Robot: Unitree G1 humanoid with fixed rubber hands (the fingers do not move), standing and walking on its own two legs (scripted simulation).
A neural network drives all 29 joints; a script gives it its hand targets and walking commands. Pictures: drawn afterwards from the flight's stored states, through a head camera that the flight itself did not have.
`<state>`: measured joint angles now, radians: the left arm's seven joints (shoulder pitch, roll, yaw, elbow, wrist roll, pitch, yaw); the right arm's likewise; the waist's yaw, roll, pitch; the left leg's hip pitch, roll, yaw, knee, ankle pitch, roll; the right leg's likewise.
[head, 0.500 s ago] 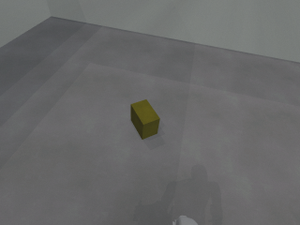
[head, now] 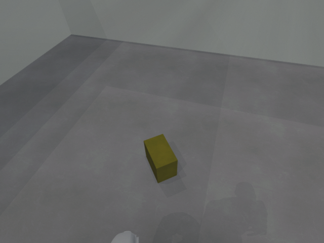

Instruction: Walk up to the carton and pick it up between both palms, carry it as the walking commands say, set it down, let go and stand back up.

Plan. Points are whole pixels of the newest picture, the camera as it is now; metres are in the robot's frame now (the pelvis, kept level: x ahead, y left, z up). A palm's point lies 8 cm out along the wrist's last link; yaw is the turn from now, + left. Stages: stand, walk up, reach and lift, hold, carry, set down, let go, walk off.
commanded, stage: walk up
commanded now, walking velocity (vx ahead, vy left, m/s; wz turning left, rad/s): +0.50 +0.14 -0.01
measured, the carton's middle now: (160, 158) +0.76 +0.08 -0.68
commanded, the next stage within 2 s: none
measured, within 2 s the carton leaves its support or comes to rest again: neither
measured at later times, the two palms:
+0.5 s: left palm (72, 194) +0.30 +0.32 -0.16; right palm (229, 219) +0.24 -0.17 -0.13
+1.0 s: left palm (112, 156) +0.43 +0.22 -0.13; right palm (243, 177) +0.38 -0.24 -0.15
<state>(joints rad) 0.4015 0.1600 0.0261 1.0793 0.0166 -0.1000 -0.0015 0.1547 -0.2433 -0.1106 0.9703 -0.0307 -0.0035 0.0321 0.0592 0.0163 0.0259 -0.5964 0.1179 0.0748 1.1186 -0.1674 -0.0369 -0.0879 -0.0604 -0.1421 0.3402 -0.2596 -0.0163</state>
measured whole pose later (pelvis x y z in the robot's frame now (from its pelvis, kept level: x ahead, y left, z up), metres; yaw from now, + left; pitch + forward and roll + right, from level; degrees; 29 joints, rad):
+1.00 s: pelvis +0.38 -0.01 +0.00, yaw +0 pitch +0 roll +2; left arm 0.21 0.15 0.03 1.04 0.02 -0.07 0.03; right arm 0.29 -0.17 -0.07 1.06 -0.02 -0.01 -0.01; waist 0.01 0.01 0.07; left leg -0.37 0.07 0.07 0.92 -0.45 -0.02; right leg -0.17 -0.07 -0.15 0.38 -0.21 -0.03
